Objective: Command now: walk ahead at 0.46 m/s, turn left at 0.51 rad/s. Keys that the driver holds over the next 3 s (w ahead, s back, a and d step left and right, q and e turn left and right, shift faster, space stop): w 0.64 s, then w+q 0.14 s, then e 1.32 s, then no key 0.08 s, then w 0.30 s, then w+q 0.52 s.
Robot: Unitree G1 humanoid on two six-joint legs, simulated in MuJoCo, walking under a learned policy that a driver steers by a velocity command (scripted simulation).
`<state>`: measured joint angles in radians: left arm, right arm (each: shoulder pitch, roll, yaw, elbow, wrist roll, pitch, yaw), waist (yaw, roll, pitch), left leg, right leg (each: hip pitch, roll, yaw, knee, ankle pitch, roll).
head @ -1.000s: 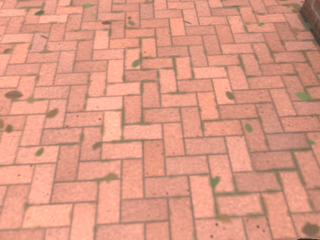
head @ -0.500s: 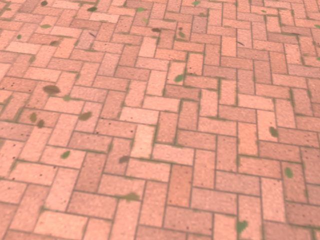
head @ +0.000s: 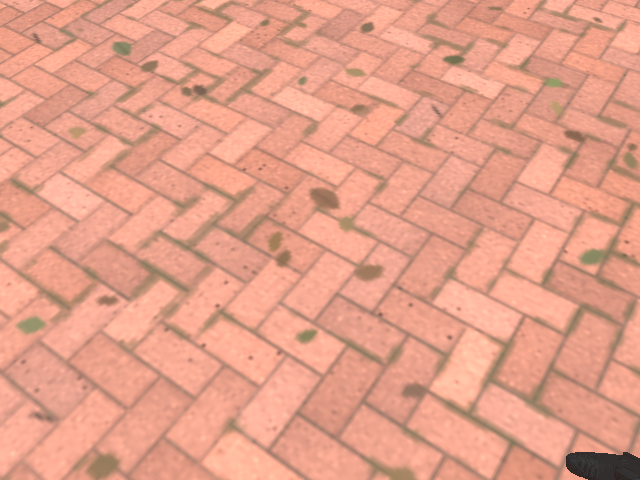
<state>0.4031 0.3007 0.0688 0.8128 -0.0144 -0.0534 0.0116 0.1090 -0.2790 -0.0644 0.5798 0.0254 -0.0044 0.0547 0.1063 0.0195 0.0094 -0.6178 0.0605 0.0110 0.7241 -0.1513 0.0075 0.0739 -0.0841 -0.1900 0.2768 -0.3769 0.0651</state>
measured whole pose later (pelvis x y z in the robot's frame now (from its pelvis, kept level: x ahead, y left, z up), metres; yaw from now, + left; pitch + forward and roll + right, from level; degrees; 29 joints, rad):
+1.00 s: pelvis +0.56 +0.05 +0.01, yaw +6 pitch +1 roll -2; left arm 0.33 0.27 0.04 0.85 -0.01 -0.06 0.00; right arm 0.07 -0.26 -0.04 0.73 -0.01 -0.07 0.01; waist 0.08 0.04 0.05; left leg -0.57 0.06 -0.07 0.56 0.05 -0.02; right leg -0.06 0.05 -0.05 0.30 -0.26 -0.03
